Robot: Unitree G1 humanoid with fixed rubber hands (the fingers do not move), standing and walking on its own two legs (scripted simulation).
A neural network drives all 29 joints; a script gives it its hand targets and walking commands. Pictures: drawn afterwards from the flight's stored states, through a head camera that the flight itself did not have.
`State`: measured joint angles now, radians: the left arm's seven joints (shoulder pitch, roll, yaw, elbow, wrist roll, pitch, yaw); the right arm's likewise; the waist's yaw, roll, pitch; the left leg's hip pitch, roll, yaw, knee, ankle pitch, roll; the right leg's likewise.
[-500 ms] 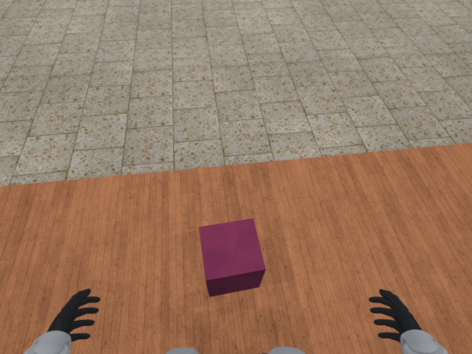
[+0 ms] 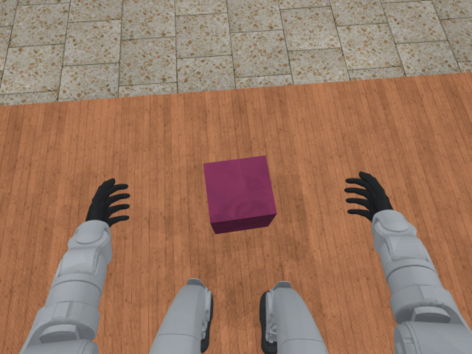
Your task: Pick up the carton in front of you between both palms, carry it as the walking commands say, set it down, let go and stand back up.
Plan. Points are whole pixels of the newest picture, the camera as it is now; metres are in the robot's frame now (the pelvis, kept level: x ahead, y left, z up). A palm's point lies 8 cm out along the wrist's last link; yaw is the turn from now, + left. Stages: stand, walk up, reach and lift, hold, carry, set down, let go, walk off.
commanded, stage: reach and lift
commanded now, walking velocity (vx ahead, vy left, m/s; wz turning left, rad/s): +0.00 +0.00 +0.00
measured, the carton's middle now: (238, 197) +0.49 +0.01 -0.58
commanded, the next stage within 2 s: none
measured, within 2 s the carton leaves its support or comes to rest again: neither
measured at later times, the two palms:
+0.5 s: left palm (150, 157) +0.46 +0.20 -0.14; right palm (330, 134) +0.53 -0.18 -0.14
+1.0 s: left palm (170, 186) +0.46 +0.21 -0.35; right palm (302, 172) +0.52 -0.17 -0.36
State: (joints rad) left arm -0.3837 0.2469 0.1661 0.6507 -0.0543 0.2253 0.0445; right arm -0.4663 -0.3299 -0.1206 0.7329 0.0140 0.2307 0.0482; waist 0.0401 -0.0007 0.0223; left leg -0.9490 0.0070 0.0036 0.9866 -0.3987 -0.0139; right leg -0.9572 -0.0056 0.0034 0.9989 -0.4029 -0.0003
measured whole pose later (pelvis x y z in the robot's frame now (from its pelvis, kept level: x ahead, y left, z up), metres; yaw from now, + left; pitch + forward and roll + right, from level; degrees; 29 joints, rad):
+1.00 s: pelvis -0.04 -0.01 -0.19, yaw +3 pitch +54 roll +3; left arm -1.20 0.17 0.38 0.86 -0.04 0.09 0.13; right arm -1.36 -0.39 -0.19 1.05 0.00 0.11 -0.02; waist 0.07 -0.01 0.00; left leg -2.06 -0.01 0.00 1.63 -0.50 -0.04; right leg -2.08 0.02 0.05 1.66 -0.51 0.01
